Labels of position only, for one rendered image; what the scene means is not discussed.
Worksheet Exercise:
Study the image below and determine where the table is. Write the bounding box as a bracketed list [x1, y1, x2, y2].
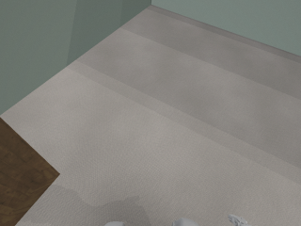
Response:
[0, 118, 60, 226]

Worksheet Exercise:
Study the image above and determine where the robot right hand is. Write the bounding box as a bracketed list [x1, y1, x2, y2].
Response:
[228, 214, 252, 226]

